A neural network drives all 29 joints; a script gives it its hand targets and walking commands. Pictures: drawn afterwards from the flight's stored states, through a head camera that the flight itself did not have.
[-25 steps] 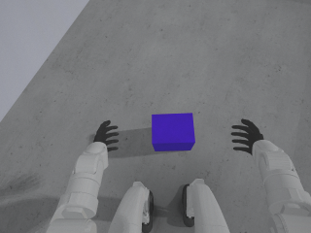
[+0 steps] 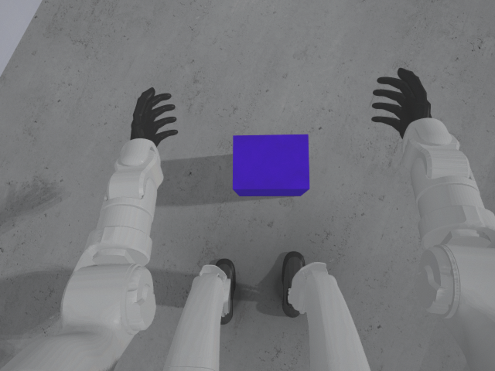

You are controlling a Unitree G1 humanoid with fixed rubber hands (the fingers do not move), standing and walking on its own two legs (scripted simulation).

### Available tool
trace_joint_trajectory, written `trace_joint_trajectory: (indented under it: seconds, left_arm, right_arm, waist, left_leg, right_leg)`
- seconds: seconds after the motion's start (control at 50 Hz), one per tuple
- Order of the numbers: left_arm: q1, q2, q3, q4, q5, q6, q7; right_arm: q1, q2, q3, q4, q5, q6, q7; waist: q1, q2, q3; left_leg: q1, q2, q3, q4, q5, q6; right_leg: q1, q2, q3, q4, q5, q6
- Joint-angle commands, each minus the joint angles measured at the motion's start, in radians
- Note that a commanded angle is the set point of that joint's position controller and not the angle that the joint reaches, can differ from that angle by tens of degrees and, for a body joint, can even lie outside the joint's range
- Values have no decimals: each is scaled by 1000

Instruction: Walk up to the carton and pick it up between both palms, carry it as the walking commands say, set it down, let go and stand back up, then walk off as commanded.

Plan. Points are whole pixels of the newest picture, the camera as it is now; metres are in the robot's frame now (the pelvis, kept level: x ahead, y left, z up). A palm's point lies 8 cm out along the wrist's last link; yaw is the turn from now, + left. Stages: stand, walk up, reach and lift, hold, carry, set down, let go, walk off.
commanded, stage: reach and lift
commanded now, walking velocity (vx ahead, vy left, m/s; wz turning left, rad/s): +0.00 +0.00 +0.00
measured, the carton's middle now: (270, 168) +0.49 -0.02 -0.56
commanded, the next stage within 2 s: none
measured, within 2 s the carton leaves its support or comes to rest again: neither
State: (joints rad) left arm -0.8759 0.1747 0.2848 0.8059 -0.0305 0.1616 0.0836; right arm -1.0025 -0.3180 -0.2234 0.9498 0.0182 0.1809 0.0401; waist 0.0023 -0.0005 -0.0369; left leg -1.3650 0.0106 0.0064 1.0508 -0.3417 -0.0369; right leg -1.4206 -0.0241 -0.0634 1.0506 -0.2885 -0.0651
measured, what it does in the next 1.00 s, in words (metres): lowers itself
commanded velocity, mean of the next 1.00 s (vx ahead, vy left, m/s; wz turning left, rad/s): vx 0.00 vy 0.00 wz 0.00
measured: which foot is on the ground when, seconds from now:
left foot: down 0.00-1.00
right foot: down 0.00-1.00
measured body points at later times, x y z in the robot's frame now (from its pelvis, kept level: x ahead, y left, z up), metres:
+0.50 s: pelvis +0.00 +0.02 -0.04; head +0.31 -0.01 +0.28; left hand +0.51 +0.18 -0.16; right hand +0.53 -0.23 -0.15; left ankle +0.06 +0.14 -0.63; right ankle +0.08 -0.09 -0.63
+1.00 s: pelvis -0.03 +0.02 -0.18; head +0.31 -0.01 +0.11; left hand +0.51 +0.17 -0.31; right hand +0.53 -0.23 -0.31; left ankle +0.06 +0.14 -0.63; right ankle +0.08 -0.09 -0.63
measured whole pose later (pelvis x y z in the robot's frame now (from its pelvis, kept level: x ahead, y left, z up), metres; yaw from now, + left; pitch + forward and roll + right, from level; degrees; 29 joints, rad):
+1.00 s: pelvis -0.03 +0.02 -0.18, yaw +1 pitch +49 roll +4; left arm -1.21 0.19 0.25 0.84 -0.13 0.18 0.18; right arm -1.35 -0.47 -0.19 1.09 0.10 0.14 0.03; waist 0.02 0.01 0.01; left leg -2.07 0.00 0.04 1.75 -0.53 -0.01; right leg -2.14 -0.05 -0.02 1.73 -0.44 -0.05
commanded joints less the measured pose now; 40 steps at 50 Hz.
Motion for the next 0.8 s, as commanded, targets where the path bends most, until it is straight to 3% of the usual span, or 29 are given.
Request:
trace_joint_trajectory:
  seconds: [0.0, 0.12, 0.26, 0.44, 0.58, 0.78]
  left_arm:
    - [-240, 101, 28, -74, 7, -36, 5]
    - [-333, 82, 40, -93, 20, -37, 20]
    - [-339, 52, 52, -174, 34, -36, 25]
    - [-357, 6, 89, -119, 58, -28, 29]
    - [-412, 19, 73, -134, 41, -18, 50]
    - [-478, 75, -15, -161, -68, 2, 87]
  right_arm:
    - [-289, -118, -41, -61, -29, -37, 3]
    - [-384, -164, -96, -35, -74, -55, 26]
    - [-413, -193, -126, -76, -93, -72, 61]
    - [-435, -189, -132, 19, -89, -81, 89]
    - [-471, -233, -118, 17, -57, -81, 74]
    - [-552, -290, -26, -39, 44, -55, 21]
  waist:
    - [5, -57, -896]
    - [-2, -40, -984]
    - [-4, -42, -1078]
    - [0, -55, -956]
    - [-1, -50, -1021]
    - [-10, -90, -1152]
  left_leg:
    - [8, -85, 29, -77, 181, -15]
    - [117, -89, 17, -71, 232, -21]
    - [188, -90, 6, -51, 351, -20]
    - [37, -88, 5, 76, 284, -22]
    - [-39, -103, 23, 248, 208, -34]
    - [-210, -114, 55, 458, 122, -23]
  right_leg:
    - [864, 26, 183, -39, 421, 60]
    - [706, 48, 133, -42, 388, 61]
    - [644, 60, 105, -14, 481, 53]
    - [384, 65, 95, 90, 361, 49]
    - [238, 73, 79, 246, 265, 46]
    - [229, 62, 88, 454, 253, 62]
